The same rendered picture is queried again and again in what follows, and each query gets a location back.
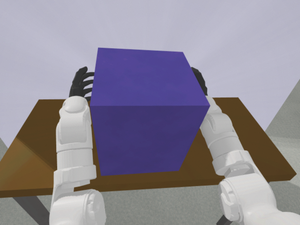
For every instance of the table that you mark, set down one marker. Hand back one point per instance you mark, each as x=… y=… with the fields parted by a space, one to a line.
x=27 y=168

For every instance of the right robot hand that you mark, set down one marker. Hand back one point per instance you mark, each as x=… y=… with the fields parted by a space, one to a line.
x=200 y=80

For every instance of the left robot forearm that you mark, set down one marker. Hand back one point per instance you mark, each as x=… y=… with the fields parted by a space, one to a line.
x=74 y=148

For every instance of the right robot forearm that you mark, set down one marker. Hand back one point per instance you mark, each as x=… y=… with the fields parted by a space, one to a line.
x=229 y=157

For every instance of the left robot hand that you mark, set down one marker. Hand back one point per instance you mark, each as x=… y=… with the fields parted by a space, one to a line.
x=78 y=83

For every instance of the left robot upper arm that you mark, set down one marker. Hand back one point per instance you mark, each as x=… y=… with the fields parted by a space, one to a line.
x=84 y=207

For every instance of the carton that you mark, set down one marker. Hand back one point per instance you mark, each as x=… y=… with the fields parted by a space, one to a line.
x=146 y=107

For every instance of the right robot upper arm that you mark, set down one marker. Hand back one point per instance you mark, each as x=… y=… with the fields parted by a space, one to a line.
x=248 y=200

